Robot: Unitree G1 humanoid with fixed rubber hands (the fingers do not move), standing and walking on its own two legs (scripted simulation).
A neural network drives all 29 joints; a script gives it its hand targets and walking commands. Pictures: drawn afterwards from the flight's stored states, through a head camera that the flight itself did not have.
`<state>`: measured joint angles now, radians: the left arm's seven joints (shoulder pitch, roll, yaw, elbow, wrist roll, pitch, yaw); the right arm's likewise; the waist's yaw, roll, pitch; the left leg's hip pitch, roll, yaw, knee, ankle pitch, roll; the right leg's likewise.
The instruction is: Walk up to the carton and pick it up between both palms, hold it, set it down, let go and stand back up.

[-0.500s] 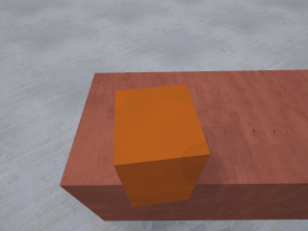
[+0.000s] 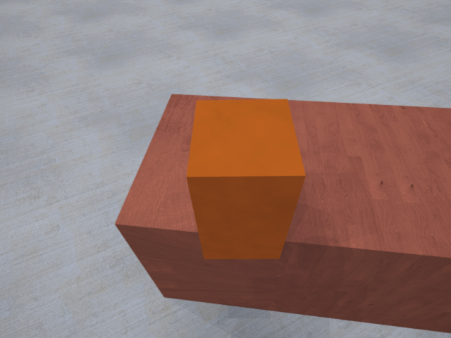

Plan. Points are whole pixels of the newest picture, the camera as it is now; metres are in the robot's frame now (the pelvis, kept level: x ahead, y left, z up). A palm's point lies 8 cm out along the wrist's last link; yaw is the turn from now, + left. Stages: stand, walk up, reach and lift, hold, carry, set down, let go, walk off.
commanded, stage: walk up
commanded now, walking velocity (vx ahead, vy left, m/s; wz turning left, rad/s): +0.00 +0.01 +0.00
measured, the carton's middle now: (241, 186) +0.42 +0.01 +0.02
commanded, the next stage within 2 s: stand in 0.38 s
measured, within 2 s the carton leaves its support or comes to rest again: neither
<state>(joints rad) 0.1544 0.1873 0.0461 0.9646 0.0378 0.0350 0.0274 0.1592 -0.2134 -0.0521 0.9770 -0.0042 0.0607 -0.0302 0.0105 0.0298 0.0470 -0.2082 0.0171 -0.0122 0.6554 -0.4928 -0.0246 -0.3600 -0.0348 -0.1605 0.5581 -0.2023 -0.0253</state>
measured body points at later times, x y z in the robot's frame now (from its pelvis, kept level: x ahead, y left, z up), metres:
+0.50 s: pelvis -0.02 +0.02 +0.02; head -0.01 +0.02 +0.47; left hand +0.00 +0.23 -0.15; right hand +0.00 -0.21 -0.14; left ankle -0.06 +0.11 -0.73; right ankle -0.01 -0.12 -0.73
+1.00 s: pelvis -0.04 +0.01 -0.01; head +0.02 +0.03 +0.44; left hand +0.09 +0.25 -0.17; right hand +0.07 -0.22 -0.15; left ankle -0.06 +0.11 -0.73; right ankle -0.01 -0.12 -0.73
